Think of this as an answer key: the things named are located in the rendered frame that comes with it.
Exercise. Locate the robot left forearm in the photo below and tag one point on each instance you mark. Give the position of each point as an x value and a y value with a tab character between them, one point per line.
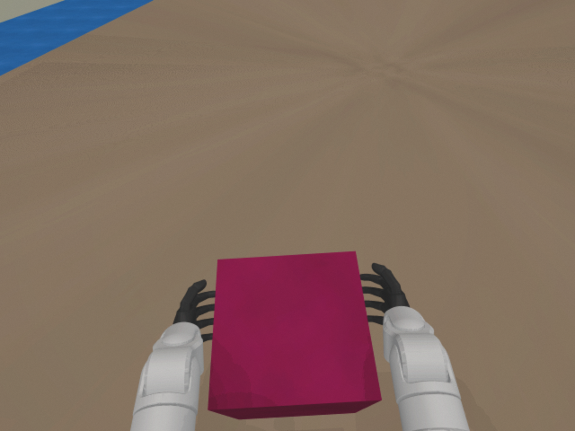
168	391

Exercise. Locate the carton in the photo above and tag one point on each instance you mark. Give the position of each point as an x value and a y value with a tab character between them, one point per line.
291	338

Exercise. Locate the robot right hand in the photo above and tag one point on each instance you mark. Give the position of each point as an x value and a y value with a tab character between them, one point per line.
391	293

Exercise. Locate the robot right forearm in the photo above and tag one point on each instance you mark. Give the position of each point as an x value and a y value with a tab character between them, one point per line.
425	387

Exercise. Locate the robot left hand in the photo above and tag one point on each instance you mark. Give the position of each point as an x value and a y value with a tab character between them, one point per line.
189	312

